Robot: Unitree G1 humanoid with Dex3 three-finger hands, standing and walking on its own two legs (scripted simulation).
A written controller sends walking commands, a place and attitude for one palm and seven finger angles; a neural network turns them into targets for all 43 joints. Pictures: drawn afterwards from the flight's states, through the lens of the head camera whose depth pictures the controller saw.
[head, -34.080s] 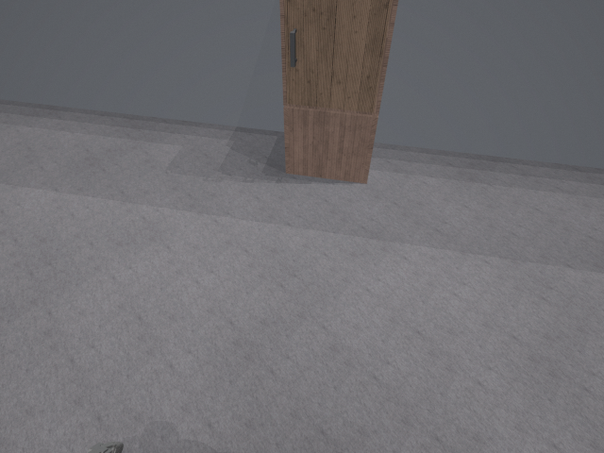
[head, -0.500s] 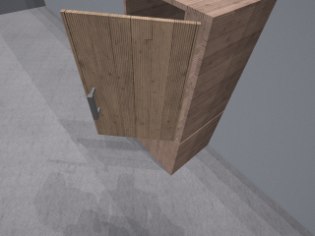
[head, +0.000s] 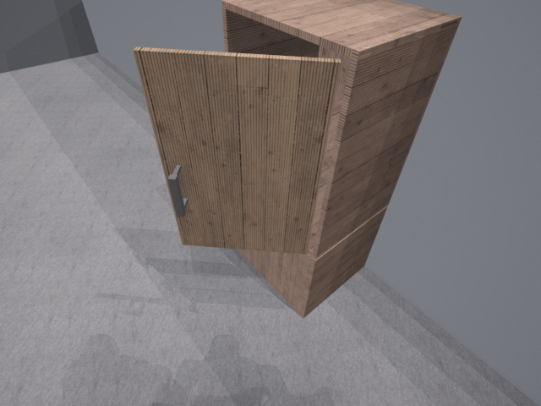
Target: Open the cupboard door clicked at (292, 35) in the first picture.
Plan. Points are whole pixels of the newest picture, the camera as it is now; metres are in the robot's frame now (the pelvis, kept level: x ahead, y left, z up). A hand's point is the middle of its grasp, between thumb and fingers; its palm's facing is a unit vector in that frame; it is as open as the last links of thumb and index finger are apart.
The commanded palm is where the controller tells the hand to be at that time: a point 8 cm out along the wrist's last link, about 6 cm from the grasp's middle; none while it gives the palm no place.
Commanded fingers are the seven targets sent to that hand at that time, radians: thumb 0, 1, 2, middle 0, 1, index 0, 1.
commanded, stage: come to a stop and stand still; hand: left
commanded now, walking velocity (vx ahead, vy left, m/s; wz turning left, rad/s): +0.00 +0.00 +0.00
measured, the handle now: (179, 191) +0.63 +0.28 -0.09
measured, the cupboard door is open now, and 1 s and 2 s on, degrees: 45 45 45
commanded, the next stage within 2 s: look again from close up in 0.28 s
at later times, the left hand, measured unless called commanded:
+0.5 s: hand out of the picture -0.01 +0.21 -0.17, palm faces +0.01 -0.97 -0.24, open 7.4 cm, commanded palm none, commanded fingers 0.00 0.90 0.90 -0.20 -0.30 -0.20 -0.30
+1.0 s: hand out of the picture +0.00 +0.18 -0.18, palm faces +0.02 -0.98 -0.17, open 7.4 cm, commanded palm none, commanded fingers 0.00 0.90 0.90 -0.20 -0.30 -0.20 -0.30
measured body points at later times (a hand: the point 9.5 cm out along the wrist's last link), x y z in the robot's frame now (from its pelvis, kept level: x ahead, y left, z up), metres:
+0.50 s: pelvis -0.01 +0.01 +0.00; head -0.01 +0.02 +0.45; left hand -0.01 +0.26 -0.15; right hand +0.01 -0.25 -0.14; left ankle +0.03 +0.11 -0.74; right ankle +0.02 -0.12 -0.74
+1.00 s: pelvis +0.00 +0.01 +0.00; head -0.01 +0.03 +0.45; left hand +0.00 +0.23 -0.16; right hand +0.01 -0.21 -0.15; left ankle +0.03 +0.11 -0.74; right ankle +0.02 -0.12 -0.74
